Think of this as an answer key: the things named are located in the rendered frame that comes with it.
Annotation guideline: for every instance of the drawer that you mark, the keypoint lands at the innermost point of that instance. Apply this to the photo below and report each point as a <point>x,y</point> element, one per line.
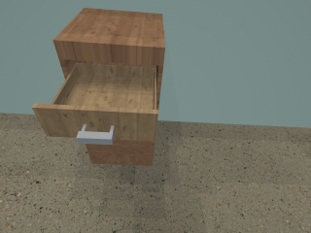
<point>100,96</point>

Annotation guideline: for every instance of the cabinet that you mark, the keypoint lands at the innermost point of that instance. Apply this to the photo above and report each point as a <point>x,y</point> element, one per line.
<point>120,38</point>

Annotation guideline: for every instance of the handle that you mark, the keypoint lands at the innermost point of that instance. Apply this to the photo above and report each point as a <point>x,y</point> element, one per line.
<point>95,138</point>

